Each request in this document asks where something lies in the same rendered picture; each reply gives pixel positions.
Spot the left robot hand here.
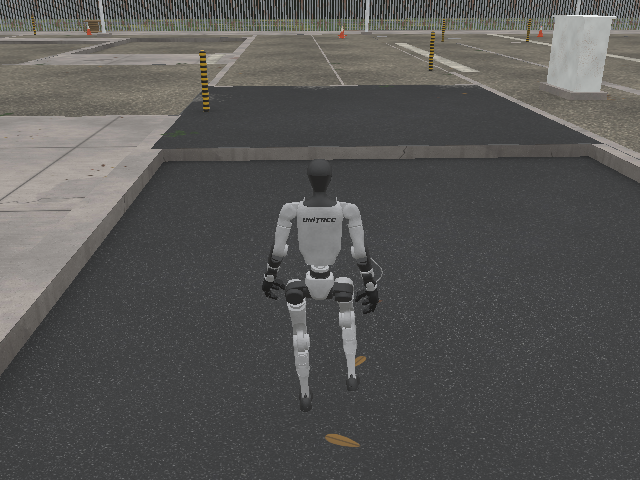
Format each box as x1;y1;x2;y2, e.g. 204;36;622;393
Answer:
262;278;285;300

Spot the right robot foot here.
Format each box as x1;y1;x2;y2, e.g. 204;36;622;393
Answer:
346;374;360;391

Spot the robot right forearm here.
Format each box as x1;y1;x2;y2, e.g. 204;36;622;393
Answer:
356;243;377;291

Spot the right robot hand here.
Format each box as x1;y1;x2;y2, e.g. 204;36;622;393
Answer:
355;287;379;314

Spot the robot head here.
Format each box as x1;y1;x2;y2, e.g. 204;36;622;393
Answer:
303;159;337;207

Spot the robot left upper arm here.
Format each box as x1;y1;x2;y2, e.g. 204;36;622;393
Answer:
272;202;299;257

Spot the robot right upper arm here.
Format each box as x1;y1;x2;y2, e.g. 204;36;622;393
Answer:
340;202;367;259

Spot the robot left forearm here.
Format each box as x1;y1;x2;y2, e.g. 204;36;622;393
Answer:
264;241;283;282

